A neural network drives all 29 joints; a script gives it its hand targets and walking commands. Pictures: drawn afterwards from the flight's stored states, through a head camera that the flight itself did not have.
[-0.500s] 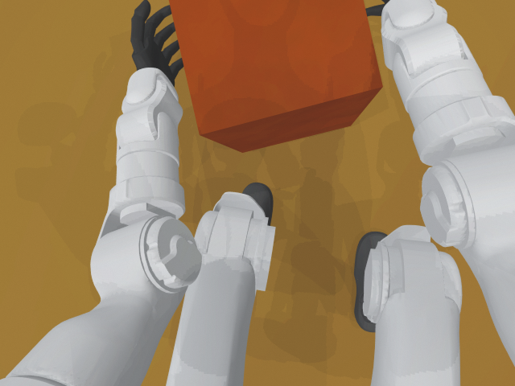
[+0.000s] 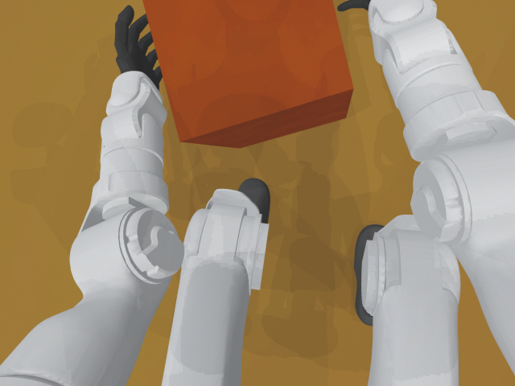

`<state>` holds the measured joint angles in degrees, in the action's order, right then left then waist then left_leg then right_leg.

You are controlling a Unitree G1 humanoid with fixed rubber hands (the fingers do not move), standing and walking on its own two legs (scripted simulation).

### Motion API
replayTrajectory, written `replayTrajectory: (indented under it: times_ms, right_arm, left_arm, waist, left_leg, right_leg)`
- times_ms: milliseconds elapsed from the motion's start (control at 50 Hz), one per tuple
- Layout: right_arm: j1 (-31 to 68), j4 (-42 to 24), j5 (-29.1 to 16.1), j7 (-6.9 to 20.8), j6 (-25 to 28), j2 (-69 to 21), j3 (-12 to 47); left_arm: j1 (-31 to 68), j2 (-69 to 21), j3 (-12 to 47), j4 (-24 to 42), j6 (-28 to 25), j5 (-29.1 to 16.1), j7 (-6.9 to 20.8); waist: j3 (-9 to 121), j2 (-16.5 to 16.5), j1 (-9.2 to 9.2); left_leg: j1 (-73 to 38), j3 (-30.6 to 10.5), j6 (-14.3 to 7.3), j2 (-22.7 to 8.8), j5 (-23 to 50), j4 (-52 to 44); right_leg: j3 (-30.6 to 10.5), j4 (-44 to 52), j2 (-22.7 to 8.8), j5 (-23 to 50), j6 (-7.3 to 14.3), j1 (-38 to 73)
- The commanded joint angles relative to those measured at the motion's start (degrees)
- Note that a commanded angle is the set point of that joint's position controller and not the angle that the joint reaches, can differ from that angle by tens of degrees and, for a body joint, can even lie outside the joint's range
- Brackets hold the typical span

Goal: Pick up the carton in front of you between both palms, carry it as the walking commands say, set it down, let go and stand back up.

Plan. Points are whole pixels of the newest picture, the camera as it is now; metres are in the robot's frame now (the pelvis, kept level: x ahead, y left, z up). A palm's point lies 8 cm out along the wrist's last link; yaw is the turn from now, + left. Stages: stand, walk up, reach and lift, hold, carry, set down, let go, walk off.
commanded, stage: set down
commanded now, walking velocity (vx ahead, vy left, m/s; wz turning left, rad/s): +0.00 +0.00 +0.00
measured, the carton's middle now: (263, 63) +0.50 +0.11 -0.25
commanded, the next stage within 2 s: let go in 1.48 s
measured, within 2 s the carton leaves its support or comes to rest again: rests again in 0.20 s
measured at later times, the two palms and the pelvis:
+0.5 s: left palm (132, 92) +0.44 +0.28 -0.17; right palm out of the picture +0.58 -0.08 -0.18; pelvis +0.00 +0.01 +0.00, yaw +0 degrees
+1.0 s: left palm (39, 70) +0.45 +0.28 -0.02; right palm out of the picture +0.60 -0.08 -0.02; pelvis +0.01 +0.02 +0.10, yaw -1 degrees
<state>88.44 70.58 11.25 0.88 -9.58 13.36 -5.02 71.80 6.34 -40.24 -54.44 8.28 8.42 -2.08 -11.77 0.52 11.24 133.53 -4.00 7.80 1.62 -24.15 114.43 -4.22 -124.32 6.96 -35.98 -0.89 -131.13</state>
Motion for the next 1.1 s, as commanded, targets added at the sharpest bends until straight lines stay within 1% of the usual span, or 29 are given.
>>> replayTrajectory:
  times_ms: [0,100,140,160,200,220,300,320,380,400,460,500,520,540,560,600,660,700,720,740,780,840,880,940,960,1000,1020,1040,1080]
  right_arm:
    - [14.5,-2.0,-0.6,5.3,1.3,-23.9,4.3]
    - [15.7,-3.6,-1.5,4.1,1.9,-16.0,5.1]
    - [15.9,-4.4,-2.8,2.2,2.4,-5.9,5.9]
    - [15.1,-4.6,-3.6,0.5,2.8,2.3,6.2]
    - [14.8,-4.6,-6.5,-2.2,3.3,12.4,7.9]
    - [17.1,-5.5,-8.9,-2.6,3.6,13.0,10.0]
    - [20.4,-6.8,-15.4,-2.2,4.6,12.0,15.9]
    - [20.2,-6.9,-16.4,-2.1,4.8,12.6,16.3]
    - [20.7,-8.7,-18.9,-1.6,5.1,12.2,18.1]
    - [20.7,-9.4,-19.4,-1.4,5.2,11.7,18.4]
    - [18.8,-10.7,-18.6,-1.8,4.7,13.8,16.8]
    - [18.3,-13.4,-17.2,-2.3,4.0,14.7,15.8]
    - [18.8,-15.0,-16.6,-2.5,3.5,15.4,15.0]
    - [18.0,-15.5,-15.6,-2.7,3.0,15.7,14.1]
    - [17.8,-16.3,-15.2,-2.8,2.5,15.7,13.3]
    - [16.9,-17.8,-13.6,-2.8,1.4,16.7,10.6]
    - [15.0,-17.4,-11.8,-2.2,-0.1,17.8,7.2]
    - [13.4,-15.1,-11.9,-1.3,-0.6,17.5,6.1]
    - [12.8,-14.6,-11.8,-0.8,-0.6,17.6,5.4]
    - [12.2,-13.4,-11.9,-0.3,-0.5,17.7,5.2]
    - [11.0,-12.0,-12.0,0.5,-0.3,17.2,4.5]
    - [10.1,-11.6,-11.8,1.2,0.1,17.4,3.9]
    - [9.9,-12.0,-11.7,1.5,0.1,17.3,3.8]
    - [9.5,-14.1,-11.1,1.6,-0.2,17.6,3.8]
    - [9.4,-15.1,-10.9,1.5,-0.4,17.7,3.6]
    - [8.7,-16.5,-10.5,1.5,-1.1,17.4,3.8]
    - [8.5,-17.2,-10.3,1.6,-1.4,17.3,3.4]
    - [7.9,-18.0,-9.9,1.7,-1.7,17.1,3.3]
    - [7.0,-19.0,-9.4,1.9,-2.3,16.7,3.0]
  left_arm:
    - [21.7,-25.7,11.0,-0.6,-0.3,-1.9,7.8]
    - [16.9,-19.8,8.3,-3.4,-1.8,-2.2,6.0]
    - [12.3,-10.4,5.3,-4.4,-3.3,-2.3,3.5]
    - [9.3,-3.0,4.1,-5.0,-4.6,-2.7,1.4]
    - [7.3,8.3,4.0,-3.6,-6.9,-5.5,-2.0]
    - [7.7,9.9,4.7,-3.4,-7.8,-7.2,-3.0]
    - [7.7,11.6,10.4,-5.3,-9.9,-13.4,-3.9]
    - [8.0,11.2,11.7,-4.7,-10.2,-14.8,-4.0]
    - [8.0,10.5,14.8,-2.7,-10.6,-17.6,-4.1]
    - [7.8,9.6,16.1,-2.5,-10.6,-18.5,-4.2]
    - [5.9,10.2,16.8,1.4,-10.2,-19.4,-5.1]
    - [4.2,10.4,16.9,4.8,-9.4,-19.6,-5.9]
    - [3.0,11.2,16.3,6.7,-8.9,-19.3,-6.5]
    - [2.2,11.0,15.9,8.9,-8.3,-19.2,-7.0]
    - [1.4,10.5,15.9,10.5,-7.7,-18.8,-7.4]
    - [0.6,9.4,15.8,15.2,-6.1,-18.2,-8.4]
    - [0.1,7.3,16.6,19.7,-3.8,-16.7,-9.1]
    - [0.0,5.4,17.3,19.5,-2.8,-15.8,-9.2]
    - [0.0,4.7,17.9,19.6,-2.6,-15.3,-9.1]
    - [-0.1,4.2,17.8,19.5,-2.4,-14.9,-9.1]
    - [-0.6,3.2,18.6,19.4,-2.1,-14.5,-9.0]
    - [-2.1,2.5,18.3,20.1,-1.6,-13.8,-9.2]
    - [-3.3,2.4,17.8,21.4,-1.4,-13.3,-9.4]
    - [-5.4,2.2,17.8,23.4,-0.7,-13.5,-9.3]
    - [-6.0,2.3,17.7,24.5,-0.5,-13.3,-9.3]
    - [-7.0,2.5,17.6,26.1,0.0,-13.5,-9.1]
    - [-7.5,2.2,17.9,26.5,0.4,-13.6,-8.9]
    - [-8.3,2.6,17.3,27.4,0.6,-13.4,-8.8]
    - [-9.3,2.2,17.4,28.5,1.1,-13.4,-8.4]
  waist:
    - [42.7,-9.9,-0.41]
    - [43.3,-9.6,0.37]
    - [43.7,-10.2,1.64]
    - [44.0,-10.3,2.02]
    - [45.2,-10.9,3.70]
    - [46.2,-12.2,5.10]
    - [49.9,-14.7,7.49]
    - [50.8,-14.9,7.03]
    - [54.3,-15.7,7.41]
    - [56.5,-15.9,7.05]
    - [63.1,-15.8,7.41]
    - [69.4,-17.0,7.13]
    - [72.5,-17.4,7.60]
    - [73.9,-18.2,7.19]
    - [74.7,-17.9,7.39]
    - [76.4,-17.4,6.15]
    - [74.3,-14.3,5.05]
    - [68.7,-12.1,4.63]
    - [67.5,-10.5,4.30]
    - [66.5,-9.6,4.63]
    - [65.8,-8.1,4.23]
    - [66.6,-8.0,4.53]
    - [67.2,-8.4,5.28]
    - [71.0,-10.9,5.03]
    - [72.2,-10.8,5.36]
    - [74.9,-12.8,5.00]
    - [74.7,-12.5,5.18]
    - [75.9,-13.9,5.17]
    - [76.2,-14.6,4.83]
  left_leg:
    - [-25.4,10.4,-2.2,2.8,11.0,-1.4]
    - [-27.7,10.5,-1.7,2.1,12.2,-0.7]
    - [-28.5,11.0,-1.5,1.5,12.8,-0.4]
    - [-29.6,11.1,-1.2,0.8,13.0,-0.5]
    - [-29.2,11.7,-1.0,-0.4,13.9,-0.9]
    - [-28.8,11.5,-1.2,-0.8,15.0,-1.4]
    - [-29.2,11.4,-2.5,-1.8,19.0,-1.5]
    - [-29.7,11.3,-2.5,-2.1,20.2,-1.5]
    - [-33.1,10.7,-3.1,-2.4,23.1,-2.0]
    - [-35.0,10.6,-3.2,-2.4,24.1,-2.2]
    - [-39.7,10.6,-3.1,-2.1,25.7,-3.1]
    - [-42.6,11.0,-3.1,-1.6,26.3,-4.2]
    - [-44.6,11.3,-3.2,-1.2,26.4,-4.8]
    - [-45.2,11.5,-3.2,-0.9,25.7,-5.8]
    - [-46.0,11.8,-3.2,-0.6,24.6,-6.9]
    - [-47.9,12.2,-3.0,0.0,22.6,-9.1]
    - [-49.1,12.5,-2.4,0.5,18.2,-12.7]
    - [-48.0,12.4,-2.0,0.6,15.1,-15.0]
    - [-49.1,12.0,-1.8,0.6,14.7,-16.0]
    - [-49.4,12.2,-1.6,0.7,14.5,-16.7]
    - [-51.4,11.5,-1.5,0.8,14.4,-18.2]
    - [-53.5,11.2,-1.3,1.0,16.5,-20.1]
    - [-54.8,11.1,-1.4,1.1,17.7,-21.7]
    - [-55.6,11.7,-1.4,1.3,19.9,-23.7]
    - [-56.2,11.9,-1.4,1.5,20.9,-24.5]
    - [-56.5,12.4,-1.4,1.6,21.9,-26.1]
    - [-56.2,12.6,-1.4,1.8,22.3,-27.1]
    - [-56.1,12.7,-1.5,1.9,22.4,-28.1]
    - [-55.7,12.9,-1.5,2.1,22.9,-30.0]
  right_leg:
    - [2.3,15.8,-1.1,11.5,2.6,15.2]
    - [2.4,15.0,-1.9,11.5,1.6,17.1]
    - [2.4,14.8,-2.6,11.5,0.9,18.9]
    - [2.2,14.8,-3.1,11.0,0.3,19.4]
    - [0.9,15.1,-4.4,11.8,0.0,22.2]
    - [0.6,14.8,-4.7,12.9,0.0,23.5]
    - [-0.3,14.2,-5.9,16.9,0.0,25.5]
    - [-0.3,13.9,-6.0,17.6,0.0,26.3]
    - [0.2,13.2,-6.1,18.3,-0.1,26.5]
    - [0.6,13.3,-6.0,18.7,-0.2,27.2]
    - [1.4,13.2,-5.9,18.5,-0.3,30.5]
    - [2.2,13.6,-5.3,18.5,-0.5,34.5]
    - [2.7,14.0,-5.1,17.9,-0.5,36.0]
    - [3.4,14.6,-4.6,17.0,-0.4,37.3]
    - [3.8,15.4,-4.2,15.7,-0.2,38.1]
    - [5.2,17.3,-3.3,13.2,0.0,38.3]
    - [6.4,20.5,-2.5,8.6,0.7,36.4]
    - [6.6,22.8,-2.4,5.4,1.2,33.0]
    - [6.9,23.3,-2.2,4.7,1.3,31.1]
    - [6.6,24.4,-2.3,4.1,1.5,30.6]
    - [6.9,25.6,-2.1,4.0,1.6,28.7]
    - [7.0,27.6,-1.9,5.3,1.3,29.5]
    - [6.9,29.2,-1.7,5.8,1.2,30.2]
    - [7.1,31.7,-1.5,8.5,0.8,35.5]
    - [7.0,32.7,-1.4,9.3,0.8,36.8]
    - [7.0,34.7,-1.2,11.5,0.5,41.2]
    - [6.9,35.6,-1.1,12.1,0.5,42.1]
    - [6.8,36.4,-1.1,13.0,0.3,44.4]
    - [6.7,38.3,-0.9,15.1,0.1,47.0]
